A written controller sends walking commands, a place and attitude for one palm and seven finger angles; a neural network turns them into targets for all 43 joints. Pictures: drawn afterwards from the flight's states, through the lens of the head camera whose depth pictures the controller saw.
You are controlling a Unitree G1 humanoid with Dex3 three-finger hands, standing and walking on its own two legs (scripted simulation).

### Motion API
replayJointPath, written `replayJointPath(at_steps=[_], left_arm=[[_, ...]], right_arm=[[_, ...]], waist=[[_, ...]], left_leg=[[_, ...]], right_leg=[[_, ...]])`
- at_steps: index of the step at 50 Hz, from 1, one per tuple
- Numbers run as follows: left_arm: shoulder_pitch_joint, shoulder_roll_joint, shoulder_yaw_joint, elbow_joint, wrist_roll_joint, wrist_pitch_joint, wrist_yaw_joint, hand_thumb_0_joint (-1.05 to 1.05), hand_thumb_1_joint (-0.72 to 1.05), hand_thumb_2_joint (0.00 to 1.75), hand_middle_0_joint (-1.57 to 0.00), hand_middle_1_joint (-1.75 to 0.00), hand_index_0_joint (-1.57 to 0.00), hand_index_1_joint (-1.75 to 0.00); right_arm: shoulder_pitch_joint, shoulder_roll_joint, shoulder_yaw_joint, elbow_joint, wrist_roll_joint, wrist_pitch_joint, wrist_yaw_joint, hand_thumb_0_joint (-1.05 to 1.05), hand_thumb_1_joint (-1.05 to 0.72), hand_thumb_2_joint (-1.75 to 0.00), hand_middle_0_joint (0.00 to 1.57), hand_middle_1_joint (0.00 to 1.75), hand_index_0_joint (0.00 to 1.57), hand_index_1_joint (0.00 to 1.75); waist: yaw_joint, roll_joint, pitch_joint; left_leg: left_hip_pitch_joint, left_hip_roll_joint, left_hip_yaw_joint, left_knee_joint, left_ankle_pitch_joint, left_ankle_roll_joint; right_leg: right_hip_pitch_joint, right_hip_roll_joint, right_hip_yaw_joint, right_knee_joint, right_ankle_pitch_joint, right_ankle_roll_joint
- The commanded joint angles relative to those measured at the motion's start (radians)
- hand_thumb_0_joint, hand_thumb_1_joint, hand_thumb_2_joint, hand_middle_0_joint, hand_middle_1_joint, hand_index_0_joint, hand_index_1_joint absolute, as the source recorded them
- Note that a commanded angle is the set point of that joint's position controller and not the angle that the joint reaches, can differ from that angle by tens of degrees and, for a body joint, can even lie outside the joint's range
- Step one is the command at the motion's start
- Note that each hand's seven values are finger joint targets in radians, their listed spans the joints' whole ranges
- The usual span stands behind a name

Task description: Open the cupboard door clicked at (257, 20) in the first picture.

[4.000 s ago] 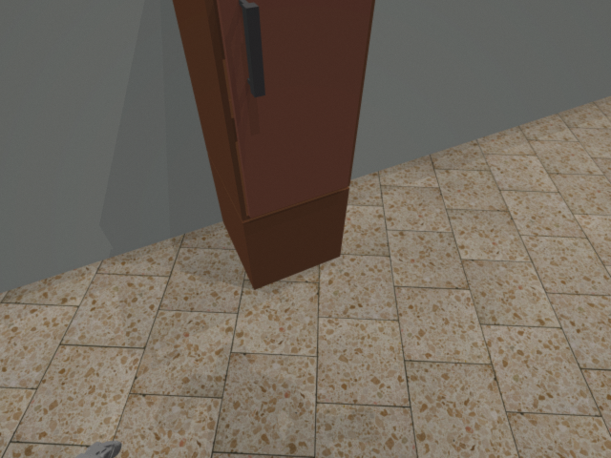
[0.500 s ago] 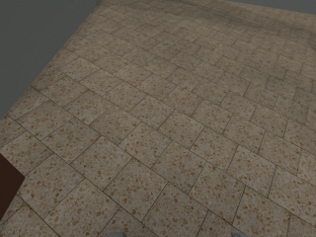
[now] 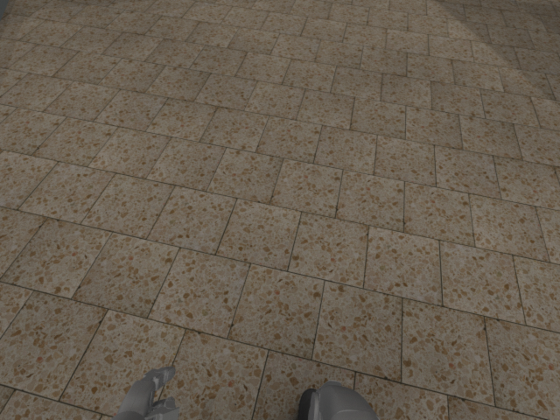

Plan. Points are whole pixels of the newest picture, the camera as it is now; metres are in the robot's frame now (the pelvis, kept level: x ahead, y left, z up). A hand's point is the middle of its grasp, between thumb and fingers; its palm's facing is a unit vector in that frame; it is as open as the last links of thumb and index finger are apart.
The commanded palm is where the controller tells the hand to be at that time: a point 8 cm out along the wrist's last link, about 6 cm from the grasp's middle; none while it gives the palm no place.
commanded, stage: walk to a spot facing it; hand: left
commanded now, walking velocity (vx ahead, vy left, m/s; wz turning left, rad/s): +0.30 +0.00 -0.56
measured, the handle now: out of the picture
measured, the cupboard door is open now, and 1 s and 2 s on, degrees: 0 0 0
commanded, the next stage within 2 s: turn to face it in 0.16 s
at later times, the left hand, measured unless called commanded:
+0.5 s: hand (162, 354) +0.25 +0.21 -0.18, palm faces -0.02 -0.98 -0.19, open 7.4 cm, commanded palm none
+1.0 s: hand (170, 285) +0.36 +0.20 -0.14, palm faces +0.16 -0.95 -0.27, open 7.4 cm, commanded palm none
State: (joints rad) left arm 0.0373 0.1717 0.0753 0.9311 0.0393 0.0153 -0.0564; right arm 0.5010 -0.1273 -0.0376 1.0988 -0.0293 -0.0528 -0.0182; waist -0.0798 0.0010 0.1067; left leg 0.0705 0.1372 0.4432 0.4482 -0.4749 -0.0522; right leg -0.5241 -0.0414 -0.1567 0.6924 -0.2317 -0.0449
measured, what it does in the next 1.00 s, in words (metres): walks ahead: right foot, then left foot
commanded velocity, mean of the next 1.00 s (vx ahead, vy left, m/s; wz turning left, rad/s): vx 0.06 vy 0.00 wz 0.36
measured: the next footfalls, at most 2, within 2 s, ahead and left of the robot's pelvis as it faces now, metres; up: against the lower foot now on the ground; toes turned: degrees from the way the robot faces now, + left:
right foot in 0.04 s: +0.16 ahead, -0.10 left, +0.00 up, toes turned -10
left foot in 0.46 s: +0.35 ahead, +0.11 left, +0.00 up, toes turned +0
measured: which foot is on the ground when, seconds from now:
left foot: down 0.00-0.02, up 0.04-0.44, down 0.46-1.00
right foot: up 0.00-0.02, down 0.04-0.48, up 0.50-0.98, down 1.00-1.00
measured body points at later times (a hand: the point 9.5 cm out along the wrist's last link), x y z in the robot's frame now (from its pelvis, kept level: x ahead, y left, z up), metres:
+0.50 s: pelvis +0.22 +0.02 +0.00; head +0.24 +0.04 +0.45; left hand +0.25 +0.26 -0.17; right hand +0.32 -0.23 -0.12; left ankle +0.31 +0.11 -0.73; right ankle +0.12 -0.09 -0.72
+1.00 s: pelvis +0.25 -0.02 +0.00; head +0.28 -0.03 +0.45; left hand +0.35 +0.25 -0.11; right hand +0.30 -0.27 -0.15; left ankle +0.31 +0.11 -0.72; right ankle +0.26 -0.14 -0.73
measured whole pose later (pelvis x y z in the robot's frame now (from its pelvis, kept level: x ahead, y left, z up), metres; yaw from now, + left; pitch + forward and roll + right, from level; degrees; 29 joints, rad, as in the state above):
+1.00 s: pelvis +0.25 -0.02 +0.00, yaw +9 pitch +2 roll +0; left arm 0.11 0.20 0.07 0.88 0.01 0.02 0.02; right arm 0.28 -0.22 -0.09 0.96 -0.02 0.06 0.00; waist -0.06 0.04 0.03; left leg -0.41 -0.08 -0.14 0.54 -0.17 0.00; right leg -0.28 -0.01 -0.01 0.55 -0.32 0.02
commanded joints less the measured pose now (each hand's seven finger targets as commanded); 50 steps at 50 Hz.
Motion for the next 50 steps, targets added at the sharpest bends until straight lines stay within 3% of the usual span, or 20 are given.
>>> replayJointPath(at_steps=[1,2,3,6,8,10,14,19,22,23,24,25,26,28,33,42,47,48,49,50], left_arm=[[0.376,0.205,0.054,0.031,0.002,-0.057,0.023,0.00,0.90,0.90,-0.20,-0.30,-0.20,-0.30],[0.463,0.316,0.075,0.044,-0.016,-0.066,0.039,0.00,0.90,0.90,-0.20,-0.30,-0.20,-0.30],[0.442,0.347,0.083,0.038,-0.038,-0.055,0.050,0.00,0.90,0.90,-0.20,-0.30,-0.20,-0.30],[0.232,0.196,0.035,-0.013,-0.033,-0.065,0.059,0.00,0.90,0.90,-0.20,-0.30,-0.20,-0.30],[0.181,0.171,0.025,-0.017,-0.020,-0.079,0.061,0.00,0.90,0.90,-0.20,-0.30,-0.20,-0.30],[0.175,0.162,0.023,-0.010,-0.013,-0.084,0.060,0.00,0.90,0.90,-0.20,-0.30,-0.20,-0.30],[0.225,0.153,0.020,0.005,-0.016,-0.087,0.057,0.00,0.90,0.90,-0.20,-0.30,-0.20,-0.30],[0.273,0.140,0.001,0.053,-0.017,-0.083,0.076,0.00,0.90,0.90,-0.20,-0.30,-0.20,-0.30],[0.284,0.127,-0.008,0.075,-0.024,-0.069,0.089,0.00,0.90,0.90,-0.20,-0.30,-0.20,-0.30],[0.324,0.107,-0.013,0.071,-0.031,-0.062,0.089,0.00,0.90,0.90,-0.20,-0.30,-0.20,-0.30],[0.382,0.072,-0.021,0.070,-0.038,-0.056,0.090,0.00,0.90,0.90,-0.20,-0.30,-0.20,-0.30],[0.373,0.083,-0.029,0.067,-0.037,-0.047,0.098,0.00,0.90,0.90,-0.20,-0.30,-0.20,-0.30],[0.316,0.107,-0.017,0.068,-0.033,-0.039,0.098,0.00,0.90,0.90,-0.20,-0.30,-0.20,-0.30],[0.234,0.102,-0.007,0.048,-0.026,-0.032,0.085,0.00,0.90,0.90,-0.20,-0.30,-0.20,-0.30],[0.226,0.088,0.013,0.020,-0.020,-0.006,0.079,0.00,0.90,0.90,-0.20,-0.30,-0.20,-0.30],[0.108,0.085,0.020,-0.076,-0.027,0.002,0.081,0.00,0.90,0.90,-0.20,-0.30,-0.20,-0.30],[0.197,0.110,0.022,-0.079,-0.038,-0.002,0.087,0.00,0.90,0.90,-0.20,-0.30,-0.20,-0.30],[0.246,0.134,0.029,-0.072,-0.036,-0.006,0.091,0.00,0.90,0.90,-0.20,-0.30,-0.20,-0.30],[0.264,0.219,0.045,-0.077,-0.021,-0.014,0.099,0.00,0.90,0.90,-0.20,-0.30,-0.20,-0.30],[0.215,0.297,0.047,-0.106,-0.012,-0.012,0.100,0.00,0.90,0.90,-0.20,-0.30,-0.20,-0.30]], right_arm=[[-0.038,-0.192,-0.041,-0.113,0.024,-0.020,0.013,0.00,-0.90,-0.90,0.20,0.30,0.20,0.30],[-0.048,-0.120,-0.028,-0.162,0.033,-0.026,0.008,0.00,-0.90,-0.90,0.20,0.30,0.20,0.30],[-0.142,-0.147,-0.031,-0.190,0.031,-0.025,0.001,0.00,-0.90,-0.90,0.20,0.30,0.20,0.30],[-0.220,-0.131,-0.035,-0.187,0.006,-0.004,0.000,0.00,-0.90,-0.90,0.20,0.30,0.20,0.30],[-0.132,-0.107,-0.031,-0.156,-0.001,0.023,0.002,0.00,-0.90,-0.90,0.20,0.30,0.20,0.30],[-0.122,-0.101,-0.032,-0.156,0.000,0.032,0.006,0.00,-0.90,-0.90,0.20,0.30,0.20,0.30],[-0.250,-0.110,-0.024,-0.199,0.000,0.031,0.017,0.00,-0.90,-0.90,0.20,0.30,0.20,0.30],[-0.346,-0.089,-0.001,-0.187,0.014,0.014,0.024,0.00,-0.90,-0.90,0.20,0.30,0.20,0.30],[-0.226,-0.137,-0.007,-0.128,0.008,0.003,0.018,0.00,-0.90,-0.90,0.20,0.30,0.20,0.30],[-0.163,-0.212,-0.021,-0.118,-0.001,0.000,0.015,0.00,-0.90,-0.90,0.20,0.30,0.20,0.30],[-0.139,-0.275,-0.031,-0.117,0.001,0.010,0.012,0.00,-0.90,-0.90,0.20,0.30,0.20,0.30],[-0.157,-0.281,-0.025,-0.116,0.011,0.021,-0.002,0.00,-0.90,-0.90,0.20,0.30,0.20,0.30],[-0.196,-0.255,-0.023,-0.124,0.010,0.027,-0.008,0.00,-0.90,-0.90,0.20,0.30,0.20,0.30],[-0.266,-0.224,-0.022,-0.146,0.007,0.033,-0.006,0.00,-0.90,-0.90,0.20,0.30,0.20,0.30],[-0.264,-0.217,-0.045,-0.174,0.008,0.041,-0.001,0.00,-0.90,-0.90,0.20,0.30,0.20,0.30],[-0.225,-0.264,-0.080,-0.197,0.000,0.062,0.004,0.00,-0.90,-0.90,0.20,0.30,0.20,0.30],[-0.272,-0.273,-0.094,-0.231,0.003,0.079,0.011,0.00,-0.90,-0.90,0.20,0.30,0.20,0.30],[-0.289,-0.253,-0.094,-0.243,0.010,0.082,0.015,0.00,-0.90,-0.90,0.20,0.30,0.20,0.30],[-0.275,-0.190,-0.087,-0.258,0.019,0.085,0.022,0.00,-0.90,-0.90,0.20,0.30,0.20,0.30],[-0.269,-0.160,-0.084,-0.280,0.011,0.084,0.021,0.00,-0.90,-0.90,0.20,0.30,0.20,0.30]], waist=[[0.240,-0.002,-0.306],[0.236,-0.182,-0.416],[0.238,-0.127,-0.396],[0.117,0.020,-0.108],[0.048,-0.034,-0.107],[0.026,-0.087,-0.108],[0.054,-0.122,-0.105],[0.094,-0.139,-0.124],[0.048,-0.039,-0.162],[0.040,0.113,-0.229],[0.054,0.286,-0.260],[0.057,0.343,-0.275],[0.052,0.256,-0.225],[0.067,0.143,-0.127],[0.073,0.126,-0.186],[0.042,0.148,-0.191],[0.089,0.164,-0.209],[0.115,0.121,-0.210],[0.124,-0.105,-0.198],[0.117,-0.296,-0.140]], left_leg=[[-0.360,0.160,-0.075,0.630,0.765,0.036],[-0.711,-0.027,-0.175,0.984,-0.103,-0.028],[-0.773,-0.007,-0.344,1.059,-0.089,-0.003],[-0.708,0.079,-0.416,0.920,0.126,-0.004],[-0.622,0.068,-0.401,0.812,0.154,-0.018],[-0.594,0.050,-0.391,0.711,0.177,-0.029],[-0.635,0.017,-0.381,0.541,0.252,-0.035],[-0.501,-0.047,-0.353,0.255,0.278,0.002],[-0.245,-0.066,-0.391,0.024,0.561,0.029],[-0.083,0.065,-0.527,0.039,0.874,0.093],[0.001,0.242,-0.708,0.006,1.126,0.206],[-0.038,0.278,-0.791,-0.049,1.094,0.262],[-0.118,0.254,-0.787,-0.083,0.940,0.269],[-0.253,0.183,-0.725,-0.111,0.758,0.247],[-0.275,0.103,-0.685,-0.152,0.559,0.215],[-0.269,0.077,-0.826,-0.122,0.493,0.237],[-0.396,0.006,-0.854,-0.078,0.440,0.181],[-0.497,-0.035,-0.824,-0.038,0.329,0.135],[-0.698,-0.141,-0.687,0.160,0.105,0.059],[-0.793,-0.235,-0.497,0.428,-0.067,-0.003]], right_leg=[[0.717,-0.061,0.127,-0.163,0.087,-0.115],[0.934,-0.374,0.679,-0.231,0.331,-0.260],[0.851,-0.403,0.704,-0.314,0.352,-0.284],[0.394,-0.270,0.450,-0.386,0.293,-0.185],[0.265,-0.205,0.320,-0.406,0.349,-0.148],[0.218,-0.161,0.283,-0.408,0.334,-0.142],[0.276,-0.132,0.281,-0.395,0.374,-0.137],[0.402,-0.150,0.230,-0.329,0.557,-0.097],[0.393,-0.117,0.157,-0.136,0.465,-0.014],[0.269,-0.049,0.094,0.025,0.229,0.036],[0.142,0.029,0.052,0.226,-0.308,0.076],[0.114,0.021,0.131,0.360,-0.436,0.091],[0.084,-0.001,0.159,0.420,-0.392,0.091],[0.057,-0.036,0.161,0.419,-0.314,0.097],[0.061,-0.033,0.148,0.373,-0.183,0.114],[0.076,0.009,0.163,0.177,-0.216,0.116],[0.328,0.052,0.145,-0.140,-0.103,0.094],[0.462,0.018,0.160,-0.298,-0.029,0.080],[0.596,-0.203,0.370,-0.453,-0.154,0.010],[0.489,-0.458,0.581,-0.514,-0.155,-0.090]])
